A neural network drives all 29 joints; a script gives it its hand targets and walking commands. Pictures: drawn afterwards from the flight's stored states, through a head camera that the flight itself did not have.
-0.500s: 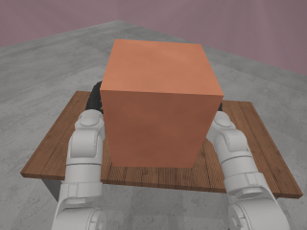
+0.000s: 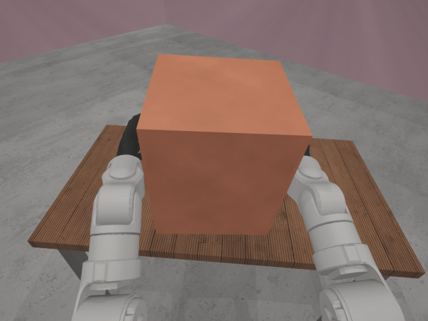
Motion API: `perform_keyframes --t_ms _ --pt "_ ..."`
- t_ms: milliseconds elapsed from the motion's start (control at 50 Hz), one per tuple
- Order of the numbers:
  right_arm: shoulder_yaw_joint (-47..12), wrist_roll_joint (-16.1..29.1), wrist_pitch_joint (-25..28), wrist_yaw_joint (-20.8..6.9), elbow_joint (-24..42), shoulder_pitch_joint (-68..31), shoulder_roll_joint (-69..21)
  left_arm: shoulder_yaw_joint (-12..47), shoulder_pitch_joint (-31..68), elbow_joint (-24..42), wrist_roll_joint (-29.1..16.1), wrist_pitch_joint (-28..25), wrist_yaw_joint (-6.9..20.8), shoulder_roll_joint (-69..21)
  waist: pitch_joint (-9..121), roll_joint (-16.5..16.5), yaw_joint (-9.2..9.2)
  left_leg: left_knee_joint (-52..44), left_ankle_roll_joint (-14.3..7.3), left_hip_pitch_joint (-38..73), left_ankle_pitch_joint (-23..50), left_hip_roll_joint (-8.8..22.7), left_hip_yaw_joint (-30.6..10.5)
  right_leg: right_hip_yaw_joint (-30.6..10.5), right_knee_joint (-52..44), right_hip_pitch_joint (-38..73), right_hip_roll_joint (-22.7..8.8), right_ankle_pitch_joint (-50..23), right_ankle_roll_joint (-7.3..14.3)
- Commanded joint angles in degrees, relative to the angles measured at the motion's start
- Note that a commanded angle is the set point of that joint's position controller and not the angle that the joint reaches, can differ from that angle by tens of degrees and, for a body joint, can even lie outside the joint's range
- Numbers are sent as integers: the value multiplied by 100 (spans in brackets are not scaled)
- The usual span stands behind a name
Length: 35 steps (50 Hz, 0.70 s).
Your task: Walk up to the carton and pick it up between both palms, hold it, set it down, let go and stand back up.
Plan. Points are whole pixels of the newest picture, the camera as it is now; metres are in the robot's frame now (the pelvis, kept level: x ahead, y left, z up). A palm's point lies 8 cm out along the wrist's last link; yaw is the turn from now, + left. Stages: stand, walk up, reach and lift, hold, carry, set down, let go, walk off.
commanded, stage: hold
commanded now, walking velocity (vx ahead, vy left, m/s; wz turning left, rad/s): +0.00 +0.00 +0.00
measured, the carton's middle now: (216, 149) +0.37 +0.00 +0.18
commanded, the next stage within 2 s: set down in 0.70 s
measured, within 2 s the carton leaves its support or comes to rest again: neither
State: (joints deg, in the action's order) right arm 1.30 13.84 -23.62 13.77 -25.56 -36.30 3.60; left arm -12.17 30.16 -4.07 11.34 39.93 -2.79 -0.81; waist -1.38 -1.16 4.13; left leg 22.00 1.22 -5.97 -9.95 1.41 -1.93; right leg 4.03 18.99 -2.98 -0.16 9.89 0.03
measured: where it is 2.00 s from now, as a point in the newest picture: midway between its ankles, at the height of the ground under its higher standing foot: outside the picture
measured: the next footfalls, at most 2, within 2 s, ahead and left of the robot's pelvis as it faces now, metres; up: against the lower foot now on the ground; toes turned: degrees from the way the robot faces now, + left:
none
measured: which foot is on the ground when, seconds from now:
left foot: down 0.00-1.00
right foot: down 0.00-1.00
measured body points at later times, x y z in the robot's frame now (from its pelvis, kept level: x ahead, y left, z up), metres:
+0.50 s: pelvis +0.00 +0.00 +0.00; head -0.04 +0.01 +0.45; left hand +0.37 +0.15 +0.18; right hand +0.37 -0.16 +0.17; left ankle +0.03 +0.13 -0.75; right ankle +0.01 -0.12 -0.75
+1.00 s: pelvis +0.00 +0.00 +0.00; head -0.03 +0.02 +0.45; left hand +0.38 +0.14 +0.16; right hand +0.37 -0.16 +0.14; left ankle +0.03 +0.13 -0.75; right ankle +0.01 -0.12 -0.75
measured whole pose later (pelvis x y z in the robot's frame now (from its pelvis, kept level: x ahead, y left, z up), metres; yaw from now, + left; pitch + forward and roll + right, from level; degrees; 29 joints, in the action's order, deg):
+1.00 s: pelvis +0.00 +0.00 +0.00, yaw -1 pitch -8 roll +0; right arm 6.6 3.8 -9.9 9.6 -33.9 -34.8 0.2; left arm -16.6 31.8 -11.7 16.9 28.3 0.2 -4.7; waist -4.5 -2.0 2.7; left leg 18.8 1.1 -2.6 -8.5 1.6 -0.7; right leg 2.8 17.0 -0.7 0.0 8.6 0.1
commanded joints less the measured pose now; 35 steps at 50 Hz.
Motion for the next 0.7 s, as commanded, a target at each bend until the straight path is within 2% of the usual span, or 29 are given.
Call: perform_keyframes --t_ms 0,60,120,180,220,260,360,440,460,480,540,560,580,620,680 --pt "-2640 622 434 -660 2352 -5026 -3822 3245 4813 1292 -1019 -476 796 -3417 3310 340 31 -47 103 1198 1820 -421 23 -74 -98 603 402 -1788 -351" --pt "-2595 564 415 -670 2366 -5075 -3824 3166 4755 1209 -964 -459 817 -3461 3135 204 53 -113 45 1148 1592 -417 34 -54 -178 512 380 -1515 -346" --pt "-2638 572 419 -689 2346 -5046 -3805 3201 4791 1244 -961 -449 807 -3434 3196 307 14 -118 51 1182 1600 -399 57 -67 -139 515 377 -1577 -333" --pt "-2658 587 433 -683 2440 -5126 -3817 3208 4806 1312 -1008 -458 799 -3468 3246 216 -32 -123 42 1221 1693 -393 72 -47 -157 542 389 -1599 -346" --pt "-2631 599 433 -666 2514 -5183 -3783 3206 4808 1297 -987 -426 799 -3436 3256 250 1 -121 68 1243 1718 -407 85 -32 -149 570 398 -1638 -359" --pt "-2519 515 391 -675 2270 -5127 -3754 3070 4776 1056 -897 -399 820 -3385 3037 268 -17 -173 34 1165 1456 -390 91 -64 -206 483 379 -1373 -348" --pt "-2415 406 403 -718 1973 -5110 -3866 2936 4889 988 -849 -415 874 -3388 2962 236 -38 -282 -40 1100 1165 -379 125 -63 -254 416 349 -1089 -335" --pt "-2440 485 473 -705 2065 -5274 -3910 3036 4959 1020 -927 -467 855 -3518 3180 276 16 -164 5 1234 1451 -413 99 -36 -218 501 368 -1390 -344" --pt "-2468 454 467 -706 2034 -5290 -3938 2985 4968 930 -891 -472 854 -3479 3108 194 -46 -215 -13 1146 1360 -412 102 -38 -251 455 365 -1254 -357" --pt "-2503 446 489 -707 2179 -5305 -3944 3022 4963 1000 -924 -484 849 -3504 3253 228 -28 -186 -16 1202 1382 -409 118 -53 -229 460 377 -1248 -334" --pt "-2437 446 483 -693 2072 -5299 -3937 3003 4977 863 -901 -482 866 -3485 3113 256 13 -216 -22 1122 1245 -412 105 -66 -253 426 355 -1197 -345" --pt "-2452 436 490 -700 2079 -5325 -3955 2992 5000 907 -934 -499 861 -3470 3200 225 -54 -205 -36 1096 1263 -411 142 -72 -230 456 359 -1203 -353" --pt "-2459 425 481 -707 1962 -5309 -4016 2984 5041 875 -918 -521 868 -3460 3127 183 -44 -247 -65 1038 1152 -413 120 -92 -236 433 335 -1193 -369" --pt "-2461 438 499 -700 2077 -5274 -3936 3054 5047 975 -942 -521 848 -3512 3257 306 -7 -185 -2 1129 1360 -428 119 -78 -193 493 358 -1360 -350" --pt "-2463 454 496 -688 2136 -5276 -3955 3058 5013 985 -954 -521 847 -3451 3254 235 11 -162 -3 1148 1403 -447 106 -70 -183 535 354 -1446 -368"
